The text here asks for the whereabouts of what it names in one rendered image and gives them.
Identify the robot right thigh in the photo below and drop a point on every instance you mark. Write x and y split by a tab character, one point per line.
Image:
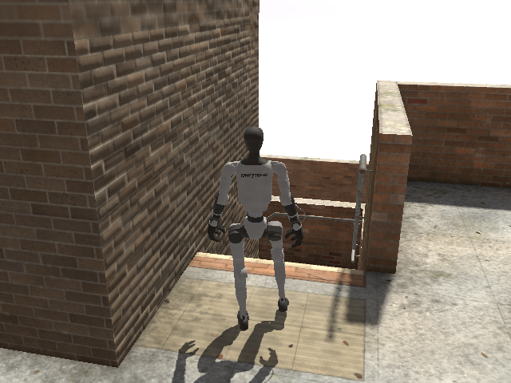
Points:
274	233

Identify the left robot hand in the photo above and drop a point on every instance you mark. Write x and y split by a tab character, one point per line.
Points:
212	230

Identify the right robot hand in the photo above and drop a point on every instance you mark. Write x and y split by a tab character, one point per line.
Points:
297	235

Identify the robot left forearm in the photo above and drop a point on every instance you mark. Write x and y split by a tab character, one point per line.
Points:
216	213

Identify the right robot shin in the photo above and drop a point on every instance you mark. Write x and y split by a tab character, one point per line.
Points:
280	275

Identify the robot right upper arm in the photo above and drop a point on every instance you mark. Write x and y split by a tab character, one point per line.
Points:
280	169

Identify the robot left upper arm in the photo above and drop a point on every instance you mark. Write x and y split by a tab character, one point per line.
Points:
225	182

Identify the robot right forearm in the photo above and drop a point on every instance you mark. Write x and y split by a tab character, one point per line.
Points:
293	215

